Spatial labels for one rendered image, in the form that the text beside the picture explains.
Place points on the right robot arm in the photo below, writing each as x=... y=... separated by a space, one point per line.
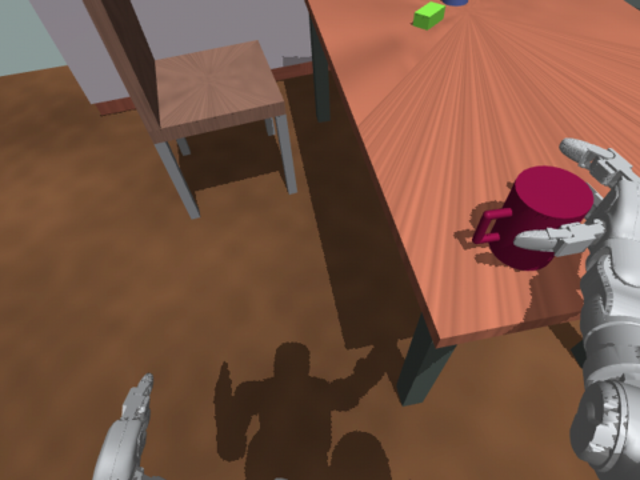
x=605 y=431

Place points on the left robot hand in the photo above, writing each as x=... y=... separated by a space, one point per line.
x=120 y=455

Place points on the table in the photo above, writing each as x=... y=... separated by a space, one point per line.
x=447 y=118

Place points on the chair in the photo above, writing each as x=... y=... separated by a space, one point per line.
x=194 y=93

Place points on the right robot hand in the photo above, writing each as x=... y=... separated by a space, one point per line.
x=615 y=216

